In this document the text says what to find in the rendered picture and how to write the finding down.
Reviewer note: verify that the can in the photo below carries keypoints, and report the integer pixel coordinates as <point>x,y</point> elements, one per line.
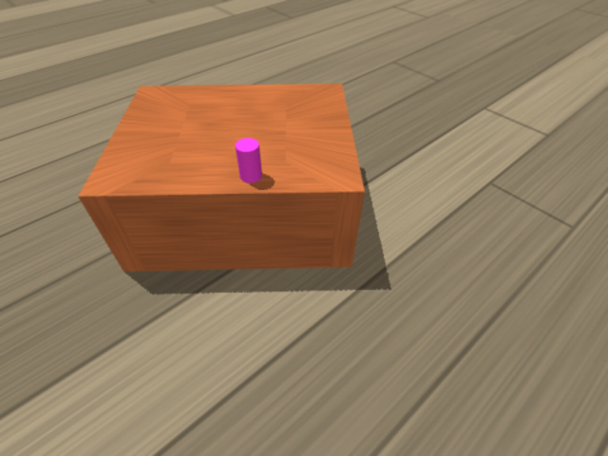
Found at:
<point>248,159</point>

